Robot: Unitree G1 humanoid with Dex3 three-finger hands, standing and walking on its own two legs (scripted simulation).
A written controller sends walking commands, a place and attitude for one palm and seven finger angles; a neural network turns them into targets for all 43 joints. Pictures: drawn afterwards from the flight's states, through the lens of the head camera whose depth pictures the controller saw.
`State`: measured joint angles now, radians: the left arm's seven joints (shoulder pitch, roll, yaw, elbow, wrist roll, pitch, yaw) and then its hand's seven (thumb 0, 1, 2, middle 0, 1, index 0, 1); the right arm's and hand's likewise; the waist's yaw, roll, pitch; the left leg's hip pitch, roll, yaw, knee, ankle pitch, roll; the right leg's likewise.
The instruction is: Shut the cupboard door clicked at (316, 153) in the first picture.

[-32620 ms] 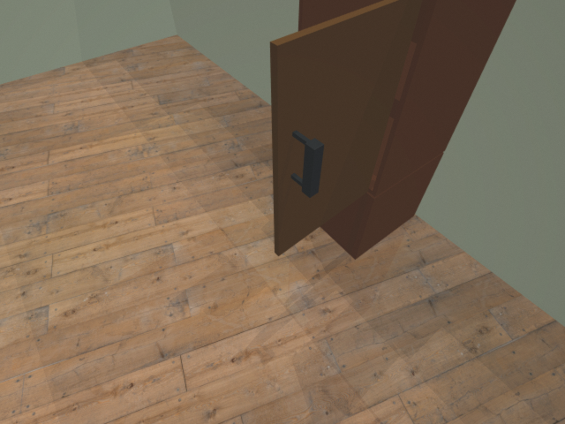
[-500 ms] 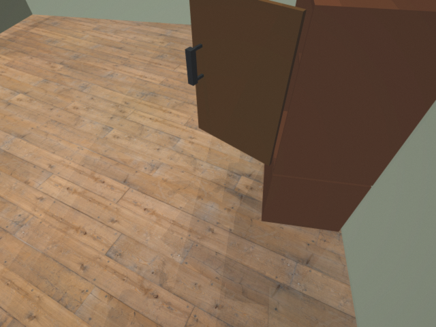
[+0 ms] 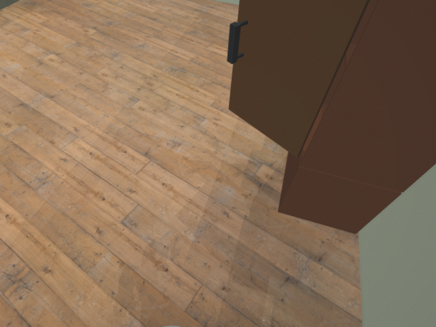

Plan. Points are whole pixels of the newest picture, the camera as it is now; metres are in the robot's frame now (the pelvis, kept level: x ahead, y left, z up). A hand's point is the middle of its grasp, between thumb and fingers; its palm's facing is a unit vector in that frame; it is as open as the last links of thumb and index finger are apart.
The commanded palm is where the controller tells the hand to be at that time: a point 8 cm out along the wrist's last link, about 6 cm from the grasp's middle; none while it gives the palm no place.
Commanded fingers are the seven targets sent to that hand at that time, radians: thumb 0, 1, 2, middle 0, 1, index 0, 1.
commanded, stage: walk to a spot facing it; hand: left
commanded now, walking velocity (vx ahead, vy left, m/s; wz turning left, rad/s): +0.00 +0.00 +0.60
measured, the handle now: (238, 41) +0.99 -0.03 +0.01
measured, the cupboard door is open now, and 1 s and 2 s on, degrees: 61 61 61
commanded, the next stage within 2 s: turn to face it in 1.96 s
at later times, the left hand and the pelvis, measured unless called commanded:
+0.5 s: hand out of the picture +0.03 +0.21 -0.14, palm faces +0.26 -0.93 -0.27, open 7.4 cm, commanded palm none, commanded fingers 0.00 0.90 0.90 -0.20 -0.30 -0.20 -0.30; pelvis -0.02 -0.02 +0.01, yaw +16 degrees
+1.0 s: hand out of the picture -0.14 +0.18 -0.18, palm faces +0.63 -0.75 -0.21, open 7.4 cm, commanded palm none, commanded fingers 0.00 0.90 0.90 -0.20 -0.30 -0.20 -0.30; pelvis -0.01 +0.02 -0.01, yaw +36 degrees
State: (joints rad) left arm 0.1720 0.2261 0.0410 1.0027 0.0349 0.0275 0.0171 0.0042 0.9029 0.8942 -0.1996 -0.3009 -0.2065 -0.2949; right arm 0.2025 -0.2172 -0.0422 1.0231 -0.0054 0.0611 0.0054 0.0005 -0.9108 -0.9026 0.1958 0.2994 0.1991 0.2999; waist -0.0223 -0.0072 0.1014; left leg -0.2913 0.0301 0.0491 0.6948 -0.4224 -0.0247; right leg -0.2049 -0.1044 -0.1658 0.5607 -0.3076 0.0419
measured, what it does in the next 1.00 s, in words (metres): steps on the spot, turning left: right foot, then left foot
